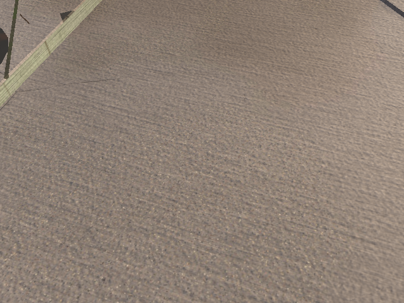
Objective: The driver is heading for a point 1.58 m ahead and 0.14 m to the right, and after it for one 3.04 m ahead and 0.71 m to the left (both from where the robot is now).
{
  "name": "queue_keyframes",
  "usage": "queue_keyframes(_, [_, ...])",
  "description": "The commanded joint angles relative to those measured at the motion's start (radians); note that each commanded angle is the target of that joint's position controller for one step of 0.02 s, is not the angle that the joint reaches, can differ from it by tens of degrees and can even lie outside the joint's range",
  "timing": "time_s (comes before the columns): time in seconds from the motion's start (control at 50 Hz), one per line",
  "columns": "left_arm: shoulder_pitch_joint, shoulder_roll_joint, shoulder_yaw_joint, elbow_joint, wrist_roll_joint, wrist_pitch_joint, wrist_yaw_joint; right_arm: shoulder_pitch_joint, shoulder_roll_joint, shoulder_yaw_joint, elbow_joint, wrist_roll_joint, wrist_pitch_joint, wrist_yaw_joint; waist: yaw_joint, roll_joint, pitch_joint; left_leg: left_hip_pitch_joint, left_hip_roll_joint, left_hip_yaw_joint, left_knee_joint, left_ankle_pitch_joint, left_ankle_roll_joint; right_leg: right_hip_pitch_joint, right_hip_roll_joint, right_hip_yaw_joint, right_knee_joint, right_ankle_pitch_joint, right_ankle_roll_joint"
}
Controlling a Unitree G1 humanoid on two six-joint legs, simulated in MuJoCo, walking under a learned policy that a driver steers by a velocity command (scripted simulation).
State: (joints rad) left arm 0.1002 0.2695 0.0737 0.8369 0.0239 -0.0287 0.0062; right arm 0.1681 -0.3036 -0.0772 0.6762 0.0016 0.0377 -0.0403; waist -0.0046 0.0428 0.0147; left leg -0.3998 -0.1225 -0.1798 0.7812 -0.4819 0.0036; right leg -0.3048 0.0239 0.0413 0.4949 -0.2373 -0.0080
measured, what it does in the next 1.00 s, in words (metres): steps on the spot: left foot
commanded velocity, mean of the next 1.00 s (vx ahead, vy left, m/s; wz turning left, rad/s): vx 0.00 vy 0.00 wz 0.06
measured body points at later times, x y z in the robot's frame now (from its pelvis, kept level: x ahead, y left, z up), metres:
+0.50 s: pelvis +0.01 +0.03 +0.00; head +0.02 +0.04 +0.45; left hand +0.10 +0.30 -0.14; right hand +0.14 -0.22 -0.11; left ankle -0.01 +0.15 -0.74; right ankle +0.01 -0.13 -0.74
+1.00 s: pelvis +0.01 +0.04 +0.00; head +0.02 +0.04 +0.45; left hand +0.05 +0.30 -0.15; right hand +0.09 -0.22 -0.14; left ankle -0.01 +0.15 -0.74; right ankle +0.01 -0.13 -0.74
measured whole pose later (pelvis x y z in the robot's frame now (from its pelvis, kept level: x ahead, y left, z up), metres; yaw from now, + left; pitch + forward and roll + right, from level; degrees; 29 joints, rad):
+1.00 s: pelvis +0.01 +0.04 +0.00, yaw +1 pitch -2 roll +0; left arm 0.19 0.24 0.04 1.07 0.00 0.01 0.04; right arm 0.24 -0.21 -0.04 0.91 0.00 0.00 -0.02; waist 0.02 0.00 0.04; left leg -0.18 -0.03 -0.04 0.53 -0.32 0.01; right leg -0.20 -0.05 0.05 0.51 -0.28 0.07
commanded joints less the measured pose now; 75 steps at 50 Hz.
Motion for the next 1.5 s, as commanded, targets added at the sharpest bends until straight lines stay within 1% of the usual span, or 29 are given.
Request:
queue_keyframes(0.02, [-0.022, 0.154, 0.029, -0.07, -0.009, -0.007, 0.009, 0.049, -0.159, -0.055, -0.049, 0.003, -0.015, -0.001, -0.012, -0.174, -0.097, -0.173, 0.043, -0.011, 0.344, -0.09, -0.057, 0.197, -0.337, 0.331, -0.147, 0.402, -0.255])
queue_keyframes(0.04, [-0.039, 0.138, 0.024, -0.072, -0.022, -0.005, 0.01, 0.055, -0.138, -0.051, -0.042, -0.001, -0.006, -0.003, -0.016, -0.174, -0.076, -0.177, 0.052, -0.017, 0.348, -0.046, -0.071, 0.182, -0.308, 0.288, -0.143, 0.385, -0.229])
queue_keyframes(0.08, [-0.046, 0.115, 0.013, -0.062, -0.02, 0.005, 0.01, 0.061, -0.069, -0.029, -0.033, 0.002, 0.0, 0.003, -0.025, -0.177, -0.072, -0.1, 0.068, 0.034, 0.24, 0.012, -0.089, 0.141, -0.241, 0.188, -0.142, 0.402, -0.203])
queue_keyframes(0.12, [-0.042, 0.113, 0.012, -0.055, -0.017, 0.016, 0.01, 0.028, -0.02, -0.006, -0.039, 0.0, -0.005, 0.009, -0.005, -0.216, -0.089, 0.006, 0.104, 0.117, 0.042, 0.033, -0.095, 0.132, -0.2, 0.126, -0.128, 0.41, -0.185])
queue_keyframes(0.14, [-0.017, 0.122, 0.014, -0.047, -0.016, 0.021, 0.011, 0.002, -0.011, 0.0, -0.044, 0.003, -0.008, 0.011, 0.018, -0.234, -0.093, 0.05, 0.109, 0.138, -0.042, 0.042, -0.093, 0.134, -0.203, 0.129, -0.126, 0.412, -0.189])
queue_keyframes(0.16, [0.006, 0.134, 0.015, -0.041, -0.017, 0.024, 0.01, -0.002, -0.023, -0.003, -0.043, 0.009, -0.009, 0.012, 0.027, -0.241, -0.095, 0.087, 0.106, 0.153, -0.119, 0.074, -0.089, 0.141, -0.211, 0.142, -0.119, 0.403, -0.193])
queue_keyframes(0.2, [0.012, 0.131, 0.006, -0.035, -0.027, 0.024, 0.006, 0.049, -0.038, -0.01, -0.014, 0.009, -0.009, 0.015, -0.006, -0.218, -0.087, 0.22, 0.094, 0.18, -0.364, 0.274, -0.06, 0.108, -0.204, 0.14, -0.096, 0.355, -0.166])
queue_keyframes(0.22, [0.043, 0.117, -0.001, -0.026, -0.03, 0.017, 0.002, 0.049, -0.057, -0.013, -0.013, 0.0, -0.007, 0.014, -0.002, -0.196, -0.085, 0.294, 0.111, 0.15, -0.43, 0.354, -0.038, 0.075, -0.193, 0.14, -0.093, 0.298, -0.122])
queue_keyframes(0.24, [0.061, 0.098, -0.01, -0.024, -0.016, 0.004, -0.006, 0.054, -0.105, -0.019, -0.024, -0.011, -0.005, 0.008, 0.012, -0.121, -0.108, 0.388, 0.196, 0.058, -0.401, 0.523, -0.008, 0.011, -0.167, 0.113, -0.061, 0.207, -0.058])
queue_keyframes(0.26, [0.106, 0.08, -0.014, -0.022, -0.002, -0.012, -0.017, 0.037, -0.159, -0.03, -0.021, -0.016, -0.001, 0.004, 0.07, 0.034, -0.114, 0.379, 0.255, 0.004, -0.332, 0.58, 0.047, -0.018, -0.084, 0.029, -0.042, 0.081, -0.005])
queue_keyframes(0.28, [0.074, 0.072, -0.02, -0.015, -0.002, -0.015, -0.017, 0.024, -0.091, -0.016, -0.014, -0.021, -0.003, 0.018, 0.046, 0.078, -0.12, 0.263, 0.244, 0.006, -0.35, 0.396, 0.073, 0.076, -0.072, -0.004, -0.044, 0.019, 0.034])
queue_keyframes(0.3, [0.027, 0.098, -0.015, -0.012, -0.005, -0.011, -0.016, 0.008, -0.054, -0.006, -0.015, -0.025, -0.01, 0.028, 0.026, 0.045, -0.066, 0.218, 0.213, 0.019, -0.366, 0.311, 0.063, 0.078, -0.065, -0.009, -0.031, 0.032, 0.051])
queue_keyframes(0.36, [0.035, 0.093, -0.014, 0.003, -0.01, 0.007, -0.003, 0.023, -0.059, -0.003, 0.003, -0.021, -0.032, 0.029, 0.026, 0.049, -0.006, 0.166, 0.191, 0.034, -0.37, 0.318, 0.036, 0.076, -0.068, -0.006, -0.017, 0.077, 0.043])
queue_keyframes(0.56, [0.066, 0.088, -0.01, 0.086, -0.018, 0.017, 0.016, 0.054, -0.035, 0.006, 0.05, -0.012, -0.047, 0.021, 0.024, -0.016, -0.006, 0.183, 0.176, 0.047, -0.355, 0.39, 0.038, 0.108, -0.073, -0.003, -0.022, 0.126, 0.06])
queue_keyframes(0.82, [0.093, 0.089, -0.009, 0.171, -0.023, 0.024, 0.033, 0.079, -0.02, 0.009, 0.14, -0.007, -0.05, 0.017, 0.024, -0.029, -0.001, 0.193, 0.151, 0.083, -0.352, 0.415, 0.032, 0.122, -0.073, -0.008, -0.028, 0.145, 0.06])
queue_keyframes(1.22, [0.146, 0.052, -0.017, 0.242, -0.025, 0.03, 0.044, 0.123, -0.001, 0.024, 0.269, -0.002, -0.049, 0.007, 0.02, -0.04, 0.031, 0.178, 0.131, 0.115, -0.36, 0.362, 0.017, 0.111, -0.058, -0.021, -0.043, 0.12, 0.054])
queue_keyframes(1.24, [0.166, 0.039, -0.02, 0.253, -0.025, 0.032, 0.045, 0.14, 0.002, 0.024, 0.282, -0.001, -0.046, 0.005, 0.019, -0.029, 0.012, 0.185, 0.124, 0.118, -0.371, 0.252, 0.022, 0.115, -0.041, -0.042, -0.033, 0.027, 0.052])
queue_keyframes(1.26, [0.168, 0.035, -0.02, 0.255, -0.031, 0.033, 0.046, 0.147, -0.015, 0.017, 0.287, 0.006, -0.042, 0.002, 0.013, -0.011, 0.026, 0.174, 0.122, 0.107, -0.386, 0.049, 0.041, 0.085, -0.01, -0.075, 0.007, -0.118, 0.044])
queue_keyframes(1.28, [0.157, 0.033, -0.019, 0.246, -0.036, 0.031, 0.047, 0.153, -0.043, 0.009, 0.287, 0.013, -0.04, 0.001, 0.002, 0.024, 0.057, 0.144, 0.147, 0.06, -0.42, -0.164, 0.072, 0.032, 0.015, -0.102, 0.063, -0.25, 0.032])
queue_keyframes(1.32, [0.106, 0.009, -0.025, 0.206, -0.041, 0.006, 0.04, 0.212, -0.091, -0.005, 0.292, 0.021, -0.052, 0.003, -0.031, 0.128, 0.127, 0.132, 0.296, -0.165, -0.552, -0.427, 0.166, -0.112, 0.018, -0.122, 0.225, -0.288, 0.014])
queue_keyframes(1.34, [0.085, -0.003, -0.029, 0.187, -0.048, -0.013, 0.033, 0.221, -0.113, -0.013, 0.294, 0.026, -0.065, 0.003, -0.037, 0.165, 0.166, 0.093, 0.371, -0.29, -0.604, -0.447, 0.218, -0.137, -0.013, -0.084, 0.304, -0.253, -0.005])
queue_keyframes(1.36, [0.081, 0.002, -0.027, 0.176, -0.055, -0.031, 0.024, 0.198, -0.108, -0.012, 0.287, 0.024, -0.078, 0.004, -0.025, 0.166, 0.192, 0.086, 0.41, -0.342, -0.621, -0.398, 0.243, -0.173, -0.044, -0.05, 0.343, -0.259, -0.029])
queue_keyframes(1.38, [0.093, 0.004, -0.026, 0.173, -0.06, -0.047, 0.014, 0.164, -0.093, -0.009, 0.276, 0.023, -0.088, 0.006, -0.007, 0.159, 0.194, 0.1, 0.419, -0.333, -0.607, -0.329, 0.241, -0.183, -0.064, -0.035, 0.322, -0.287, -0.052])
queue_keyframes(1.4, [0.129, 0.003, -0.025, 0.18, -0.062, -0.06, 0.006, 0.124, -0.083, -0.007, 0.264, 0.031, -0.092, 0.008, 0.022, 0.14, 0.178, 0.094, 0.399, -0.274, -0.575, -0.257, 0.215, -0.12, -0.071, -0.039, 0.219, -0.282, -0.074])
queue_keyframes(1.42, [0.225, 0.002, -0.019, 0.216, -0.061, -0.07, 0.0, 0.059, -0.078, -0.005, 0.249, 0.041, -0.088, 0.01, 0.078, 0.112, 0.146, 0.021, 0.337, -0.163, -0.525, -0.18, 0.17, 0.069, -0.052, -0.075, 0.047, -0.176, -0.086])
queue_keyframes(1.44, [0.328, 0.013, -0.007, 0.267, -0.051, -0.071, -0.002, 0.029, -0.059, -0.001, 0.237, 0.039, -0.086, 0.011, 0.112, 0.061, 0.107, -0.053, 0.257, -0.055, -0.419, -0.073, 0.128, 0.246, -0.012, -0.091, -0.013, -0.05, -0.064])
queue_keyframes(1.46, [0.457, 0.057, 0.009, 0.302, -0.037, -0.07, -0.002, 0.012, -0.004, 0.014, 0.224, 0.027, -0.092, 0.015, 0.147, -0.105, 0.048, -0.156, 0.165, 0.086, -0.137, 0.045, 0.069, 0.394, -0.13, 0.107, -0.095, -0.112, -0.081])
queue_keyframes(1.48, [0.551, 0.188, 0.034, 0.298, -0.039, -0.076, -0.013, 0.007, 0.03, 0.02, 0.18, 0.028, -0.11, 0.012, 0.151, -0.364, 0.012, -0.334, 0.055, 0.188, 0.158, -0.029, 0.021, 0.479, -0.367, 0.57, -0.298, -0.258, -0.212])
queue_keyframes(1.5, [0.49, 0.151, 0.013, 0.282, -0.019, -0.088, -0.018, 0.005, -0.002, 0.012, 0.174, 0.05, -0.125, 0.012, 0.11, -0.291, 0.051, -0.408, 0.093, 0.088, 0.337, -0.086, 0.036, 0.411, -0.441, 0.739, -0.356, -0.372, -0.277])
Velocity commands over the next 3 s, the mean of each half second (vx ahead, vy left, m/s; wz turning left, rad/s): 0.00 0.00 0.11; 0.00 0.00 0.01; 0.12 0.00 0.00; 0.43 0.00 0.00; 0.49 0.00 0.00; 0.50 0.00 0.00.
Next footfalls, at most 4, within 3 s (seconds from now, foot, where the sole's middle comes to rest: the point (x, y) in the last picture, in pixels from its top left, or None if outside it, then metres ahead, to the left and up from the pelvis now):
0.24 left None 0.03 0.15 -0.77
1.96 left None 0.45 0.13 -0.80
2.48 right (234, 218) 0.79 -0.07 -0.80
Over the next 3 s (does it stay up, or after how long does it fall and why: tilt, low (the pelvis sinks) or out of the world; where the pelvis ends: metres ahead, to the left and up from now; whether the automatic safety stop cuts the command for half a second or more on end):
stays up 0.89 0.06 -0.04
